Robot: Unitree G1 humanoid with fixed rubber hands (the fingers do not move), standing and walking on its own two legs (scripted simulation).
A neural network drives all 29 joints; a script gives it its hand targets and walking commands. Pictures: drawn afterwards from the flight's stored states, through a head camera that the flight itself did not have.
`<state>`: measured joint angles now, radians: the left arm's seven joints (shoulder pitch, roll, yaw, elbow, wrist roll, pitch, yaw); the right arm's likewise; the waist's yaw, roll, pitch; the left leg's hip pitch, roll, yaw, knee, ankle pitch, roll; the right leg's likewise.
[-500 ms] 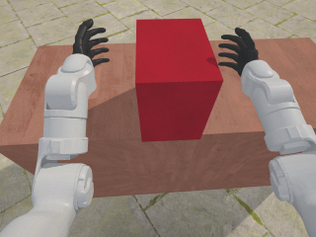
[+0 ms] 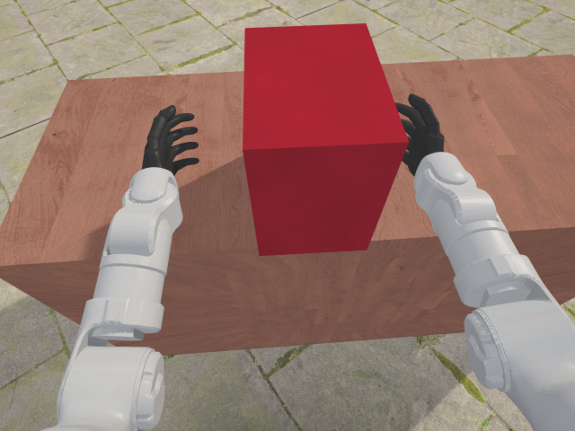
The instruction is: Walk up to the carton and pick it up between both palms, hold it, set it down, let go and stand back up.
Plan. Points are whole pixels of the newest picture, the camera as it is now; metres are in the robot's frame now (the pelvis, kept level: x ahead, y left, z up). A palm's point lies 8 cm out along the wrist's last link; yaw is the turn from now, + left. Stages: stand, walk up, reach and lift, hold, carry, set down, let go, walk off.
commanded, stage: reach and lift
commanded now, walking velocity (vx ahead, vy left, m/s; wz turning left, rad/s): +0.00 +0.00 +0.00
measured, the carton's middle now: (309, 146) +0.53 +0.00 +0.06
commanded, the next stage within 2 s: none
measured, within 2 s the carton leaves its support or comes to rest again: leaves its support in 1.96 s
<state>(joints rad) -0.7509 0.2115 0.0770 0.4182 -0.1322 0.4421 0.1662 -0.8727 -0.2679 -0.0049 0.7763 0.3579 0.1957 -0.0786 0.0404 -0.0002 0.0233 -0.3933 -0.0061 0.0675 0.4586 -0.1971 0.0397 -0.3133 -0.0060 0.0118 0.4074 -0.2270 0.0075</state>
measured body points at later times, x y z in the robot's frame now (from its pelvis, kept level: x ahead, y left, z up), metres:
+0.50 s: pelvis +0.01 -0.01 +0.00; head +0.10 +0.00 +0.44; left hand +0.45 +0.17 +0.10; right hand +0.48 -0.15 +0.10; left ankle +0.02 +0.08 -0.74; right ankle -0.02 -0.14 -0.74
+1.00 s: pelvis +0.00 -0.01 +0.00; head +0.07 +0.00 +0.44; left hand +0.43 +0.15 +0.09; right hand +0.45 -0.13 +0.09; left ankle +0.02 +0.08 -0.74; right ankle -0.02 -0.14 -0.74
